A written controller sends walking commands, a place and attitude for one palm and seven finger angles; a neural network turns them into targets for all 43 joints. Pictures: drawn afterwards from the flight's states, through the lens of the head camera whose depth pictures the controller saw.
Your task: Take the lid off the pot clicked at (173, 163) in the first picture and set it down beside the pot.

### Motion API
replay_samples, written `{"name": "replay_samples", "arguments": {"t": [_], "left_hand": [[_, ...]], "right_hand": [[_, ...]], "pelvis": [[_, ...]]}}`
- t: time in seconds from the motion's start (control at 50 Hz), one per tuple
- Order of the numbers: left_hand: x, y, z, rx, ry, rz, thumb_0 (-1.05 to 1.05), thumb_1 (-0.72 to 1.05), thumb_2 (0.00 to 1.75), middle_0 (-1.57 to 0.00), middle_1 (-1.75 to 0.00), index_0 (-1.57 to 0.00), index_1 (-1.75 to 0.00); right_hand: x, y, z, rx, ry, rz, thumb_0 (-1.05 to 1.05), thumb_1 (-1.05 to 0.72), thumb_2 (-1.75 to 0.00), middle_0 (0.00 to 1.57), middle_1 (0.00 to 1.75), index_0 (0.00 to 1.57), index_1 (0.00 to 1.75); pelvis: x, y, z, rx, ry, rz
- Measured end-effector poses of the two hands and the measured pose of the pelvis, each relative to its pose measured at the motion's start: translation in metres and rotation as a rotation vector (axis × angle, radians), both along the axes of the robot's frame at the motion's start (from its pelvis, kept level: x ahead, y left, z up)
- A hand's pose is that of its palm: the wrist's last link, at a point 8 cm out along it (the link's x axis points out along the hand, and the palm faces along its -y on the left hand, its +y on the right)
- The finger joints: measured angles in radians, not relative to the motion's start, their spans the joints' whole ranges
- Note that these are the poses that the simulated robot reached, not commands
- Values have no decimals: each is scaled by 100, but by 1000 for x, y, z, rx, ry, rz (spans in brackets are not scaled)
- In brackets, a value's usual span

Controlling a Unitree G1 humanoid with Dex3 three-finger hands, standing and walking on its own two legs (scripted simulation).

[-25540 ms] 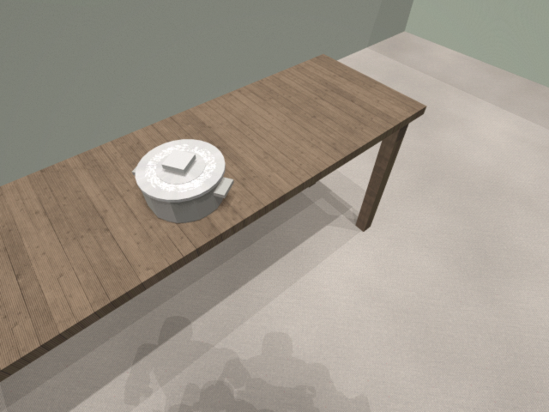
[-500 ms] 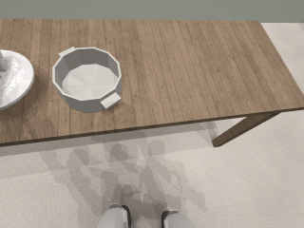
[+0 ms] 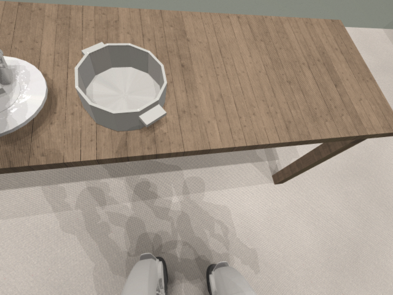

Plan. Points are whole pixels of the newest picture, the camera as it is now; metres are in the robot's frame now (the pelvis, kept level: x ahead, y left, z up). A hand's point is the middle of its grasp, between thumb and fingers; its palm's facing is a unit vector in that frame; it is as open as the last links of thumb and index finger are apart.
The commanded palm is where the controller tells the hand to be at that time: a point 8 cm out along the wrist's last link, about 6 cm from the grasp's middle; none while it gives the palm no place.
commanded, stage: lower the lid onto the table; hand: left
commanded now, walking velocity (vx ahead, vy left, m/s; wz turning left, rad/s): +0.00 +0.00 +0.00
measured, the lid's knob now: out of the picture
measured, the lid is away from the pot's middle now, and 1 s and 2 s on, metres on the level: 0.25 0.25 0.25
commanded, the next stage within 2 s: open the fingers wide in 0.46 s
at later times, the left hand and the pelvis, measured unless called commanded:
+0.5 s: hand out of the picture +0.47 +0.35 +0.00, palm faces -0.47 -0.14 -0.87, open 7.9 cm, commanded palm +0.59 +0.33 +0.06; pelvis -0.02 +0.01 -0.02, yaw +1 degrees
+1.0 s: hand out of the picture +0.43 +0.35 +0.00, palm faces -0.46 -0.16 -0.87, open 7.9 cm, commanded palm +0.49 +0.33 +0.06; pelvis -0.03 -0.01 -0.02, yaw +4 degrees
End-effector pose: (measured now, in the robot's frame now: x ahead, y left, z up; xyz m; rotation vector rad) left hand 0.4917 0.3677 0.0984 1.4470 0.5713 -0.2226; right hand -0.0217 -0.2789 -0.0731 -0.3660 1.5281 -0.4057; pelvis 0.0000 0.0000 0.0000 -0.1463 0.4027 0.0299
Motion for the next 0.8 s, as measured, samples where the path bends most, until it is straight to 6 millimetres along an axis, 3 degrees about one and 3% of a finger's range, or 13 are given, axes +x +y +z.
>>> {"name": "replay_samples", "arguments": {"t": [0.56, 0.8], "left_hand": [[-15, -11, -42, 3, -15, -1, 2, 16, 73, -50, -101, -65, -108], [-43, -5, -44, 7, -37, 92, 1, 20, 74, -47, -100, -64, -107]], "right_hand": [[8, 15, -24, -1, -79, 45, 0, -90, -90, 21, 30, 21, 30], [13, 14, -28, 67, -70, 64, 0, -90, -90, 21, 30, 20, 30]], "pelvis": [[-24, 8, -21, -22, 26, 23], [-26, 0, -18, -20, -2, 54]]}}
